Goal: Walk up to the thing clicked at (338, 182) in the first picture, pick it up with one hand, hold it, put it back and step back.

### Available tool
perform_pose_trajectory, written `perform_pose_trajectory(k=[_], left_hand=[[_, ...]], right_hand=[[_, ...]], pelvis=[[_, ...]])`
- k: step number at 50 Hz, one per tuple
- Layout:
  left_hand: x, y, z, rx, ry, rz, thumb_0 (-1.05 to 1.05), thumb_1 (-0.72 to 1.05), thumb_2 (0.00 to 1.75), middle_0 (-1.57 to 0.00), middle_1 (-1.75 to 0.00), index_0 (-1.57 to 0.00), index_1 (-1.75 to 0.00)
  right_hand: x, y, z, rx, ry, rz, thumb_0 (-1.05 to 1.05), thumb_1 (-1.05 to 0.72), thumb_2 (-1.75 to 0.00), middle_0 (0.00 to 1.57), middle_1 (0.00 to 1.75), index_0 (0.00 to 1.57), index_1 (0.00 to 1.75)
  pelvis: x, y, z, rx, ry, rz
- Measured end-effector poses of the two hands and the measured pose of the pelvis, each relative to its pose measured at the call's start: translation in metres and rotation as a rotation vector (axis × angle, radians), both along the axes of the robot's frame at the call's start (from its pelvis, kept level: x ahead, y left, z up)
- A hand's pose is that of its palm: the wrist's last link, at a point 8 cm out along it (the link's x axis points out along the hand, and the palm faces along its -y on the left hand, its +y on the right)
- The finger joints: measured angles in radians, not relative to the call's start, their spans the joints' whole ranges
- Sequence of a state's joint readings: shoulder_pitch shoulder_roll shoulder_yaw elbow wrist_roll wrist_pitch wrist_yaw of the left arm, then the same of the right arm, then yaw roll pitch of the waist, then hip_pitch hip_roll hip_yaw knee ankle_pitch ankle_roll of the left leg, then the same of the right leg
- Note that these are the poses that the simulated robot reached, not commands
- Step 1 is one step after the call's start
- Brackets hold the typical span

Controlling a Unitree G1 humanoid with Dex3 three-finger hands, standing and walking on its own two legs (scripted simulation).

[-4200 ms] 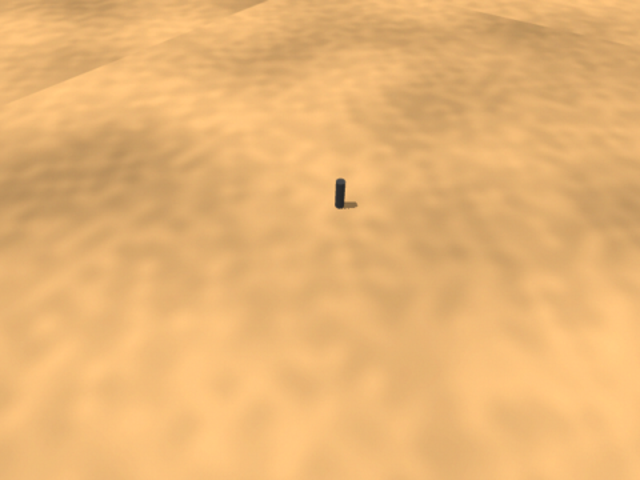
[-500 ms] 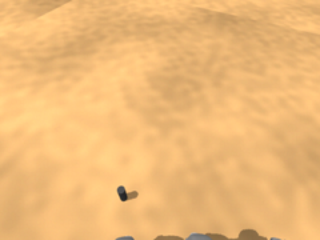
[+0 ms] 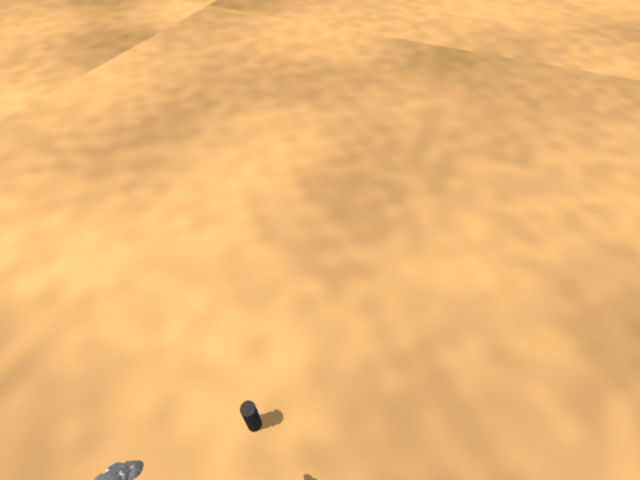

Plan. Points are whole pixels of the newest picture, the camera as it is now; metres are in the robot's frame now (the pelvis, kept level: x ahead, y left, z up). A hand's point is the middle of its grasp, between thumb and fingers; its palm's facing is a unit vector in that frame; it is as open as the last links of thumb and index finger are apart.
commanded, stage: walk up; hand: left
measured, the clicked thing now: (251, 416) +0.40 +0.22 -0.70
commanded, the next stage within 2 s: stand in 0.76 s
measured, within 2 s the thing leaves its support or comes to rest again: neither
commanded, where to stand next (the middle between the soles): +0.06 +0.00 m, yaw +1 degrees
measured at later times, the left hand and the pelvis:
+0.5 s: hand out of the picture +0.07 +0.26 -0.15, palm faces -0.01 -0.95 -0.32, open 7.4 cm; pelvis +0.01 +0.01 +0.01, yaw +0 degrees
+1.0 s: hand out of the picture +0.09 +0.26 -0.15, palm faces -0.01 -0.94 -0.34, open 7.4 cm; pelvis +0.01 +0.01 +0.01, yaw +1 degrees
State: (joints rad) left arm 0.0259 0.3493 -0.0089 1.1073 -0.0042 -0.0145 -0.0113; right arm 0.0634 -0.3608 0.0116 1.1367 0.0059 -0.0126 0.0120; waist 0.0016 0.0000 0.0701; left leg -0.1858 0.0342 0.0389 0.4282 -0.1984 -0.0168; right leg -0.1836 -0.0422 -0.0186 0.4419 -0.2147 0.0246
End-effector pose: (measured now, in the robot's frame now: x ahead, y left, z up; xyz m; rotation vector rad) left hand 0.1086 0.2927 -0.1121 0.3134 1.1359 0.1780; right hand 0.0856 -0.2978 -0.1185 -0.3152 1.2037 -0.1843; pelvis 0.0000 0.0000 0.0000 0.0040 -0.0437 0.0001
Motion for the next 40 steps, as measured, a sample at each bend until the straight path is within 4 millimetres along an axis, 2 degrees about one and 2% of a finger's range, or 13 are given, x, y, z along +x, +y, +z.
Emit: perform_pose_trajectory(k=[5,10,24,31,40], left_hand=[[-0.002,0.000,0.000,-0.010,0.020,0.003,0.01,0.90,0.90,-0.21,-0.30,-0.20,-0.30],[-0.013,0.002,-0.003,-0.014,0.057,0.012,0.01,0.90,0.90,-0.21,-0.30,-0.20,-0.30],[-0.042,0.009,-0.005,-0.009,0.135,0.054,0.01,0.90,0.90,-0.20,-0.30,-0.20,-0.30],[-0.043,0.010,-0.004,-0.005,0.138,0.061,0.01,0.90,0.90,-0.20,-0.30,-0.20,-0.30],[-0.033,0.008,-0.003,-0.005,0.112,0.054,0.01,0.90,0.90,-0.20,-0.30,-0.20,-0.30]], right_hand=[[-0.003,-0.004,0.006,-0.015,0.007,-0.012,0.00,-0.91,-0.90,0.20,0.30,0.20,0.30],[-0.006,-0.005,0.008,-0.022,0.021,-0.017,0.00,-0.91,-0.90,0.20,0.30,0.20,0.30],[-0.006,0.008,0.003,0.003,0.041,-0.015,0.00,-0.91,-0.90,0.20,0.30,0.20,0.30],[0.000,0.012,0.002,0.012,0.037,-0.012,0.00,-0.91,-0.90,0.20,0.30,0.20,0.30],[0.007,0.011,0.004,0.006,0.026,-0.009,0.00,-0.91,-0.90,0.20,0.30,0.20,0.30]], pelvis=[[0.000,0.001,0.003,-0.002,0.001,-0.001],[0.001,0.002,0.005,-0.004,0.005,0.000],[0.005,0.006,0.007,-0.003,0.010,0.003],[0.007,0.007,0.007,-0.002,0.013,0.007],[0.011,0.007,0.007,-0.003,0.013,0.010]])
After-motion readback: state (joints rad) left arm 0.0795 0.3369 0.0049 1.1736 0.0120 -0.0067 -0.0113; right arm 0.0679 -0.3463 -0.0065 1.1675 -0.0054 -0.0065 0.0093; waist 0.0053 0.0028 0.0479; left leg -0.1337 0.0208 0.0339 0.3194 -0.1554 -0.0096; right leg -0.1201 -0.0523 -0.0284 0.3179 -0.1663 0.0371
